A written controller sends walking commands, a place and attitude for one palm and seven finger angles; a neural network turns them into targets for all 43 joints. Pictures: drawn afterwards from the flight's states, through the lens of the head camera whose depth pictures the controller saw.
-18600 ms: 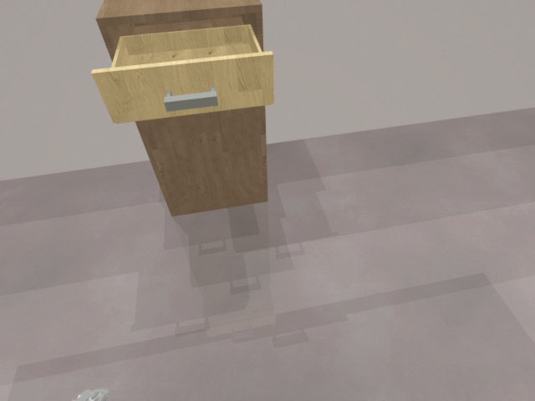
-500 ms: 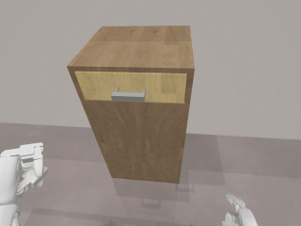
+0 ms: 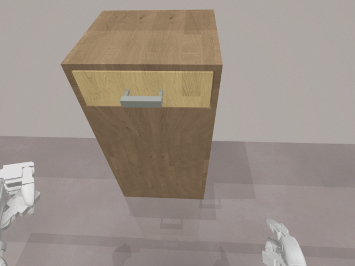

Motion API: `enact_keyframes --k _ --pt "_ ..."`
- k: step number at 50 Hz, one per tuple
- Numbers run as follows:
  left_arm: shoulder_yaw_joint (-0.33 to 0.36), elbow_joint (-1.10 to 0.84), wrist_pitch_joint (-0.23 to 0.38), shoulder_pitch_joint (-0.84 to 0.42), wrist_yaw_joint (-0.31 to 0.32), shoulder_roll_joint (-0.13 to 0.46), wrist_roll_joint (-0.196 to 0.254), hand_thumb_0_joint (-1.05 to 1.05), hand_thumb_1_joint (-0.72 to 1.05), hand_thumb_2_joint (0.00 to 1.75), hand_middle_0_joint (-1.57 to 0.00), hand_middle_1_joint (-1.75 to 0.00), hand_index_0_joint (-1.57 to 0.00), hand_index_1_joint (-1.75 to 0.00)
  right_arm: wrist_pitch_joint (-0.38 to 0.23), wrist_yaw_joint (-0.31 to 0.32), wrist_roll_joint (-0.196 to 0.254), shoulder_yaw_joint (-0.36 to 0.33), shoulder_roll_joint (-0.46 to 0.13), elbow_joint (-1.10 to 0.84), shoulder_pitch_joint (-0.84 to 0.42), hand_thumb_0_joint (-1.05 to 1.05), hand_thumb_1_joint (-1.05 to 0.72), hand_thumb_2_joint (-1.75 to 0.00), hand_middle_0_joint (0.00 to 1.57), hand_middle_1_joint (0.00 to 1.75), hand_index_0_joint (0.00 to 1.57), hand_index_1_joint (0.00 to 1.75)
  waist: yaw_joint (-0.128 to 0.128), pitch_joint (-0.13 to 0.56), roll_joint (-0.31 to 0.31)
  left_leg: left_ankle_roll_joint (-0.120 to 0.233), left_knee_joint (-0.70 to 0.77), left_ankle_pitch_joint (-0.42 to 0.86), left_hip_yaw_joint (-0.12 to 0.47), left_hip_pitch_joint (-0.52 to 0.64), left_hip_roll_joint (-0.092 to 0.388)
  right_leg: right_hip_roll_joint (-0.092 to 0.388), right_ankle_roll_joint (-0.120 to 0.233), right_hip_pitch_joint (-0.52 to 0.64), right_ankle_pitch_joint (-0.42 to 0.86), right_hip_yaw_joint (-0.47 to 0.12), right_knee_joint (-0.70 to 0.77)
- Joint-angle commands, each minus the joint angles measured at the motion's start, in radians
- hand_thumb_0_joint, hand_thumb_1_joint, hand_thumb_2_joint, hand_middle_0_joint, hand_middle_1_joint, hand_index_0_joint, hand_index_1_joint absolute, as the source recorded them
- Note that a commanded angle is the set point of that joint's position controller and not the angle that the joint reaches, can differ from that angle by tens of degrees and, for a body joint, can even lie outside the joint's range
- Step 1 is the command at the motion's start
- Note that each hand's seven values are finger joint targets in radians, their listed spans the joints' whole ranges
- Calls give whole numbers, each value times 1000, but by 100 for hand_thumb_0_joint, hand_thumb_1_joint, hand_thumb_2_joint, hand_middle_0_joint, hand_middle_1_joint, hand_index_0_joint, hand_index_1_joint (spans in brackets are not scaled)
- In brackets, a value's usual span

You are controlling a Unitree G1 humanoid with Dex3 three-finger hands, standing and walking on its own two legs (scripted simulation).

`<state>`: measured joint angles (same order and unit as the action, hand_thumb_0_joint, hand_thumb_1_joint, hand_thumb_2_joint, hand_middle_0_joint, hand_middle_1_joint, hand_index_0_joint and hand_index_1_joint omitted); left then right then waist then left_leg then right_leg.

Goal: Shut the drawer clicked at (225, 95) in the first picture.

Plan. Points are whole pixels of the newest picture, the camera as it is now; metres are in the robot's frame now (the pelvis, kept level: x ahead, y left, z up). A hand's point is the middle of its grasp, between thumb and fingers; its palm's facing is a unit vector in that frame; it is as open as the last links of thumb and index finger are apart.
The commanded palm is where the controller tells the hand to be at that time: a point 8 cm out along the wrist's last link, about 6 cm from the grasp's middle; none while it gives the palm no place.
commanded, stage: step back with the hand held close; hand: left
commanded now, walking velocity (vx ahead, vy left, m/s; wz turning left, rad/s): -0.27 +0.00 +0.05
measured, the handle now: (142, 97) +0.59 +0.16 +0.04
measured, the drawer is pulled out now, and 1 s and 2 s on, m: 0.00 0.00 0.00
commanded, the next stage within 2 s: stop stepping back and stand still in 1.22 s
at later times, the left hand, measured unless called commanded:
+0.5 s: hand (23, 229) +0.14 +0.25 +0.15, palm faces +0.34 -0.82 -0.46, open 3.3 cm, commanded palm +0.08 +0.29 +0.17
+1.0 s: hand out of the picture +0.08 +0.23 +0.16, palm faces +0.22 -0.84 -0.49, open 3.3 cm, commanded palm +0.01 +0.28 +0.17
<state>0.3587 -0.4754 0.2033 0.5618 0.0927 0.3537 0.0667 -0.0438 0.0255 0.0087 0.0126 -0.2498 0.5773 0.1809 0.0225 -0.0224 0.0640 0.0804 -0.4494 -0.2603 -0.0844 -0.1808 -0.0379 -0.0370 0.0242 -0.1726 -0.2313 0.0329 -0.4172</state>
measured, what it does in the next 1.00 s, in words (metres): walks backwards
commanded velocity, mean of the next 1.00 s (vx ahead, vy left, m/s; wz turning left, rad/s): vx -0.33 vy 0.00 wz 0.04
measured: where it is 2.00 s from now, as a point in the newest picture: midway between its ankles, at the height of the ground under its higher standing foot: outside the picture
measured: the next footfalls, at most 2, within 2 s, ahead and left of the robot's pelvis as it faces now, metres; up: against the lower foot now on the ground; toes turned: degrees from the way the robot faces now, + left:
right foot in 1.04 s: -0.23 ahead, -0.09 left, +0.00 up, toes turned +3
left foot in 1.28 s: -0.13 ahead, +0.10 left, +0.00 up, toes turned +0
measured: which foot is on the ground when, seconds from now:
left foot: down 0.00-1.00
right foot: down 0.00-0.58, up 0.60-1.00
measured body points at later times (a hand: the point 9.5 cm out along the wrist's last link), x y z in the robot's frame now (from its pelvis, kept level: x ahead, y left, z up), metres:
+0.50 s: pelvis -0.05 +0.01 -0.01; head -0.02 +0.02 +0.44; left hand +0.12 +0.29 +0.17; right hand +0.13 -0.22 -0.09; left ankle -0.01 +0.06 -0.74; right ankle -0.01 -0.10 -0.74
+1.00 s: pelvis -0.13 +0.00 +0.00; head -0.07 +0.03 +0.44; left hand +0.06 +0.27 +0.19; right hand +0.08 -0.21 -0.07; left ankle -0.01 +0.06 -0.74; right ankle -0.22 -0.11 -0.73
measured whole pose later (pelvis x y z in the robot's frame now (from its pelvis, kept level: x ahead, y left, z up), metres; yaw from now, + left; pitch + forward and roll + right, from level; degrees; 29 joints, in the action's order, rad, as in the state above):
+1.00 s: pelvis -0.13 +0.00 +0.00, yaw -1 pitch +5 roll -2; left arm 0.40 -0.69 0.21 0.66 0.11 0.49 0.09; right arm -0.10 0.02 -0.03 0.03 -0.17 0.56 0.12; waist 0.02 -0.03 -0.02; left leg 0.09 -0.27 0.05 -0.09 -0.42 -0.02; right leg -0.05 0.00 -0.20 -0.45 0.01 -0.51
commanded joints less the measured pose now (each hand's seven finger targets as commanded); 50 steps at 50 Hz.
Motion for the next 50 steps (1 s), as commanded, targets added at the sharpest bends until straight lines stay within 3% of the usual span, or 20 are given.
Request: enact_keyframes --k 1,3,5,9,14,19,22,24,26,27,29,30,31,32,34,36,38,41,45,50 --pt "110 -225 51 58 20 181 -2 0 90 90 -140 -160 -140 -160 -14 22 10 -66 -109 -182 -96 0 -90 -90 20 30 20 30 -7 150 -65 -12 57 316 169 -27 136 113 -11 68 345 -118 -25" --pt "132 -266 54 72 30 203 -4 0 90 90 -140 -160 -140 -160 -7 28 12 -68 -105 -199 -94 0 -90 -90 20 30 20 30 -5 174 -54 -11 51 343 179 -49 144 108 -11 80 354 -114 -58" --pt "158 -333 58 61 37 238 -5 0 90 90 -140 -160 -140 -160 -8 36 9 -70 -112 -212 -97 0 -90 -90 20 30 20 30 0 197 8 -10 54 374 196 -69 155 97 -14 87 339 -107 -93" --pt "151 -324 58 96 40 211 -5 0 90 90 -140 -160 -140 -160 -20 38 2 -72 -104 -209 -77 0 -90 -90 20 30 20 30 -3 164 47 2 91 411 226 -98 207 66 -23 40 135 -77 -166" --pt "139 -285 56 85 40 185 -11 0 90 90 -140 -160 -140 -160 -39 35 -5 -75 -111 -194 -60 0 -90 -90 20 30 20 30 -11 89 18 27 126 216 252 -235 240 58 -23 58 34 -84 -184" --pt "134 -287 59 65 45 182 -17 0 90 90 -140 -160 -140 -160 -36 33 5 -77 -109 -203 -54 0 -90 -90 20 30 20 30 -28 76 -92 11 35 -118 216 -342 146 127 10 58 119 -210 -74" --pt "125 -311 68 64 56 192 -9 0 90 90 -140 -160 -140 -160 -33 28 3 -75 -95 -194 -42 0 -90 -90 20 30 20 30 -43 86 -151 -22 -101 -131 188 -231 81 226 67 -102 -20 -311 75" --pt "130 -325 80 66 69 205 -8 0 90 90 -140 -160 -140 -160 -31 28 3 -73 -87 -185 -41 0 -90 -90 20 30 20 30 -48 90 -142 -33 -142 -103 176 -185 68 254 83 -152 -57 -302 104" --pt "145 -346 88 78 76 218 -6 0 90 90 -140 -160 -140 -160 -32 34 2 -70 -90 -181 -47 0 -90 -90 20 30 20 30 -47 110 -84 -28 -73 -47 203 -168 87 211 63 -139 -14 -232 55" --pt "144 -356 93 84 76 219 -7 0 90 90 -140 -160 -140 -160 -35 37 4 -69 -100 -185 -55 0 -90 -90 20 30 20 30 -44 106 -42 -18 -2 -59 239 -177 116 159 37 -133 -38 -177 15" --pt "168 -371 107 86 74 226 -24 0 90 90 -140 -160 -140 -160 -50 48 -5 -62 -117 -198 -87 0 -90 -90 20 30 20 30 -29 103 135 25 237 -139 397 -349 256 14 -27 44 11 -59 -226" --pt "178 -371 106 61 68 237 -30 0 90 90 -140 -160 -140 -160 -60 53 -15 -65 -109 -196 -96 0 -90 -90 20 30 20 30 -21 100 172 41 290 -129 455 -376 307 -9 -33 52 -67 -63 -344" --pt "180 -381 107 50 67 236 -31 0 90 90 -140 -160 -140 -160 -69 52 -24 -69 -100 -189 -72 0 -90 -90 20 30 20 30 -24 108 131 54 294 -83 461 -341 330 -14 -31 13 -150 -82 -437" --pt "174 -376 110 58 67 223 -25 0 90 90 -140 -160 -140 -160 -79 49 -25 -76 -93 -181 -54 0 -90 -90 20 30 20 30 -24 109 79 69 257 30 446 -267 329 -11 -29 -54 -205 -94 -451" --pt "148 -348 109 103 64 195 -12 0 90 90 -140 -160 -140 -160 -95 39 -24 -79 -88 -155 -32 0 -90 -90 20 30 20 30 -18 124 36 58 203 262 377 -81 310 0 -29 -165 -255 -79 -399" --pt "108 -335 104 119 57 173 -7 0 90 90 -140 -160 -140 -160 -107 30 -27 -72 -81 -129 -22 0 -90 -90 20 30 20 30 -16 162 28 31 160 529 329 84 288 0 -35 -216 -251 -60 -322" --pt "91 -355 102 93 45 182 -8 0 90 90 -140 -160 -140 -160 -116 21 -30 -72 -89 -114 -23 0 -90 -90 20 30 20 30 -12 197 62 7 156 608 295 174 278 -8 -41 -228 -243 -49 -295" --pt "97 -381 90 93 41 198 -4 0 90 90 -140 -160 -140 -160 -121 14 -34 -68 -90 -109 -29 0 -90 -90 20 30 20 30 -9 249 110 7 171 596 263 227 267 -18 -43 -205 -249 -38 -261" --pt "164 -431 80 132 45 255 21 0 90 90 -140 -160 -140 -160 -111 12 -39 -65 -88 -129 -49 0 -90 -90 20 30 20 30 1 286 134 4 245 359 243 144 263 -29 -31 -113 -262 -18 -192" --pt "208 -412 87 177 30 286 52 0 90 90 -140 -160 -140 -160 -68 7 -34 -62 -85 -155 -85 0 -90 -90 20 30 20 30 2 254 122 -71 246 37 165 -59 207 0 -2 69 -96 9 88"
